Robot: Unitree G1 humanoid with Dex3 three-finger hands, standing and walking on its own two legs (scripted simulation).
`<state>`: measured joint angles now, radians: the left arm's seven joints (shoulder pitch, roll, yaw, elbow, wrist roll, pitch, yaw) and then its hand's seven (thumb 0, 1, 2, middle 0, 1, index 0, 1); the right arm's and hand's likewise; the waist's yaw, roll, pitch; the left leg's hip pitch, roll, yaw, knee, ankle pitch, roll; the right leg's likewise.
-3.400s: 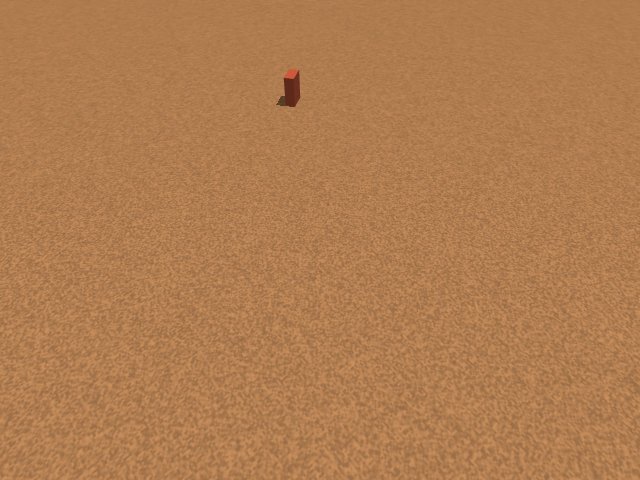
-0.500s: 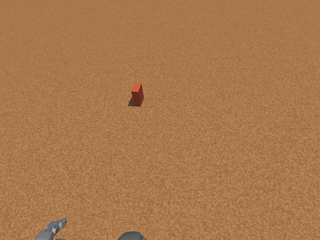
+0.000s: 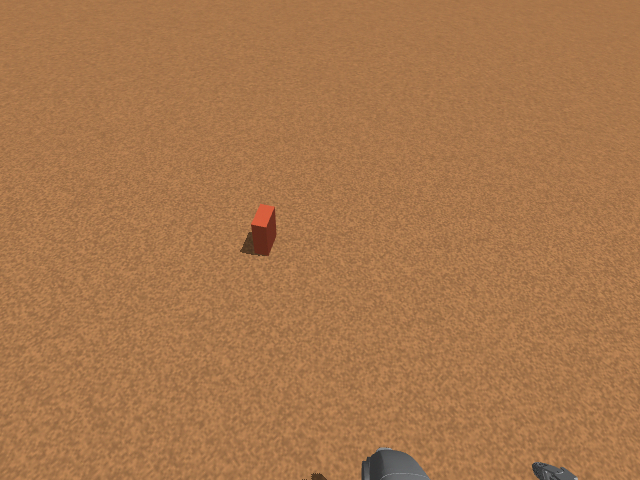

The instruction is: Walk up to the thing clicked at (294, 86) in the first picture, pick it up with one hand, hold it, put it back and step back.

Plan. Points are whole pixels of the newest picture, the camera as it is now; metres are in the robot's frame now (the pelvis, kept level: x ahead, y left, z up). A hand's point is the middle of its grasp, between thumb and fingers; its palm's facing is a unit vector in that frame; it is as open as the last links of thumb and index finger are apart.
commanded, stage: walk up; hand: left
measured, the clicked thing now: (264, 230) +1.04 +0.18 -0.69
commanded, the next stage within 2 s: none
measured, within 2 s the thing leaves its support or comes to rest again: neither
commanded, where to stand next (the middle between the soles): +0.68 -0.02 m, yaw +1 degrees
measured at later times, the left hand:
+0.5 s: hand (167, 392) +0.25 +0.23 -0.12, palm faces +0.01 -0.92 -0.40, open 7.4 cm
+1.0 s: hand (186, 283) +0.45 +0.24 -0.14, palm faces -0.03 -0.91 -0.41, open 7.4 cm
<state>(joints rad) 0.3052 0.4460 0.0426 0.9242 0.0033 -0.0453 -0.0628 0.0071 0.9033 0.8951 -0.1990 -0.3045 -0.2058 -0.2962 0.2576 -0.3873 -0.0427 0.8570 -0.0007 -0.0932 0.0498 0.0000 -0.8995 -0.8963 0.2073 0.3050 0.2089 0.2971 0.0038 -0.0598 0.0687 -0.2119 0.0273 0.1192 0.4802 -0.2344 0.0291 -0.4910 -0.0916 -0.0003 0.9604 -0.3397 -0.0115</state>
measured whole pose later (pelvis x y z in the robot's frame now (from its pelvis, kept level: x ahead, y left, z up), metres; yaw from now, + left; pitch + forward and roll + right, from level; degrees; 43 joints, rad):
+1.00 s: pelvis +0.39 -0.04 -0.01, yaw +1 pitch -3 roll +1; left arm 0.30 0.43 0.06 0.91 0.01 -0.06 -0.06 0.00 0.90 0.90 -0.20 -0.30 -0.21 -0.30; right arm 0.33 -0.43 -0.05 0.86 -0.01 -0.05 0.06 0.00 -0.90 -0.90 0.21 0.31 0.21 0.30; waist -0.02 0.00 0.05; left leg -0.19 0.05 0.09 0.61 -0.37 0.02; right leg -0.41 -0.08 -0.04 0.65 -0.23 -0.02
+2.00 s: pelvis +0.59 +0.00 -0.01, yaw +1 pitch -2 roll +0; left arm 0.11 0.36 0.00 1.03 -0.01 -0.02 -0.01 0.00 0.90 0.89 -0.20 -0.30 -0.21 -0.30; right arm 0.13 -0.36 0.01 1.05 0.01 -0.01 0.01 0.00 -0.90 -0.90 0.21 0.30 0.21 0.30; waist -0.01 0.01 0.09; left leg -0.27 0.03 0.07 0.59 -0.28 0.00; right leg -0.32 -0.04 -0.02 0.59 -0.24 0.01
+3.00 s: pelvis +0.61 +0.00 +0.01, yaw +1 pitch -2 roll +0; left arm 0.09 0.34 0.01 1.17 0.01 0.00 -0.01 0.00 0.90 0.90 -0.20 -0.30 -0.21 -0.30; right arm 0.08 -0.34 -0.01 1.17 -0.01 -0.01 0.01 0.00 -0.90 -0.90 0.21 0.30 0.21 0.30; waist -0.01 0.00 0.04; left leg -0.12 0.02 0.07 0.33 -0.17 0.00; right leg -0.16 -0.04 -0.02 0.33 -0.13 0.02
